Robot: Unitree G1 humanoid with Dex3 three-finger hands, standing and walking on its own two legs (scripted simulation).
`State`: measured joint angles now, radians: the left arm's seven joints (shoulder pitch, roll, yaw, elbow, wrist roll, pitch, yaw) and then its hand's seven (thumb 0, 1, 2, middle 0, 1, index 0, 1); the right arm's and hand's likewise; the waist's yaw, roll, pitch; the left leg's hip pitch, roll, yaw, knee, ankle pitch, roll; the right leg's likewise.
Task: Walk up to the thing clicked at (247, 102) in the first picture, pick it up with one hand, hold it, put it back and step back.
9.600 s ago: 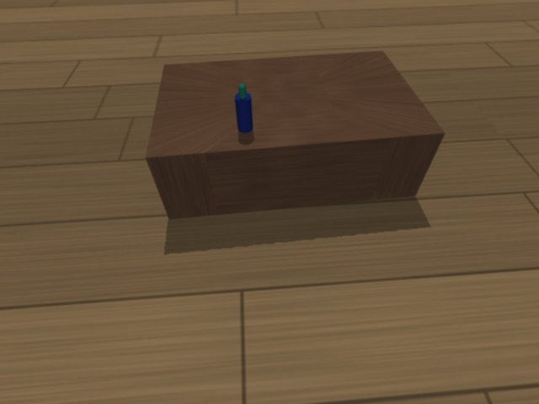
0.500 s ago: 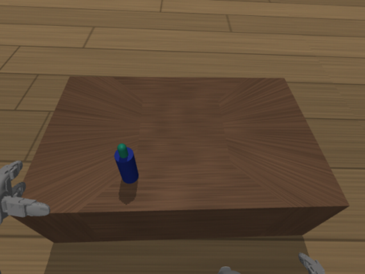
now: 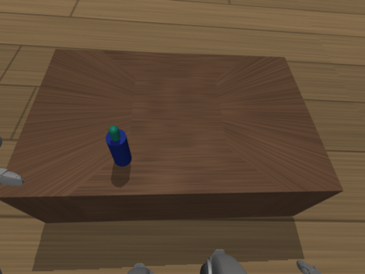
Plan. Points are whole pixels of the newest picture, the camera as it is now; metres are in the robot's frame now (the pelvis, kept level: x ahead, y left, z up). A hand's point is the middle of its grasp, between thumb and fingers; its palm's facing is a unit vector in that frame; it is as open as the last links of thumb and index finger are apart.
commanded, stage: go down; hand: left
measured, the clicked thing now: (118, 145) +0.54 +0.19 -0.22
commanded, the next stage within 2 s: none
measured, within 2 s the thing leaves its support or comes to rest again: neither
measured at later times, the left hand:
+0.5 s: hand (4, 133) +0.42 +0.37 +0.04, palm faces +0.17 -0.98 -0.09, open 17.4 cm
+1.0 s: hand (2, 125) +0.44 +0.38 +0.03, palm faces +0.18 -0.98 -0.06, open 17.3 cm
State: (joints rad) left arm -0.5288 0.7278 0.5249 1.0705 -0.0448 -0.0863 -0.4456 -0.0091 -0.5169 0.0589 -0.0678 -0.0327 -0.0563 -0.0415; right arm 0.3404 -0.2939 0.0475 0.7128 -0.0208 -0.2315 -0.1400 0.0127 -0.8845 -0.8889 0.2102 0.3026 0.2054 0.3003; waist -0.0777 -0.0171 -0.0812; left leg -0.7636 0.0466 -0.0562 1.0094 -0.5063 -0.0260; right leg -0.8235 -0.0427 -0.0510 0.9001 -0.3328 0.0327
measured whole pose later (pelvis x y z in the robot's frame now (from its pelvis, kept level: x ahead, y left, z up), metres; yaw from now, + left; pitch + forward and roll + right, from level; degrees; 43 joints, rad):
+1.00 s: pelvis +0.00 +0.01 -0.02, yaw -1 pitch +22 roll -4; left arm -0.76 0.88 0.64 1.22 -0.07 -0.22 -0.53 -0.01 -0.50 0.05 -0.07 -0.04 -0.06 -0.05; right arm 0.34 -0.31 0.09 0.67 -0.04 -0.17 -0.12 0.01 -0.89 -0.89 0.21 0.30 0.20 0.30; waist -0.13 -0.02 -0.07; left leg -0.97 0.05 -0.07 1.13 -0.55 -0.02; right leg -1.01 -0.04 -0.06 0.99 -0.36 0.04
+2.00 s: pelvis +0.00 +0.01 -0.04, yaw -1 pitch +26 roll -5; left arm -0.89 1.02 0.70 1.25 -0.08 -0.24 -0.58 -0.01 -0.45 0.09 -0.06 -0.06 -0.05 -0.07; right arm 0.33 -0.31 0.14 0.64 -0.05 -0.14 -0.11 0.01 -0.89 -0.89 0.21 0.30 0.21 0.30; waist -0.18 -0.02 -0.07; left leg -1.10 0.05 -0.09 1.23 -0.59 -0.02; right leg -1.14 -0.04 -0.07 1.06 -0.38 0.04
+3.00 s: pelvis +0.00 +0.01 -0.05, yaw -1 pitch +27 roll -6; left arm -0.94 1.02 0.72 1.25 -0.09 -0.28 -0.56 -0.01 -0.46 0.09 -0.05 -0.06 -0.04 -0.07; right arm 0.32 -0.31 0.15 0.65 -0.05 -0.11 -0.10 0.01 -0.90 -0.89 0.21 0.30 0.20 0.30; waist -0.19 -0.02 -0.07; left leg -1.14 0.05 -0.10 1.26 -0.59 -0.02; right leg -1.17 -0.04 -0.07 1.09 -0.39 0.04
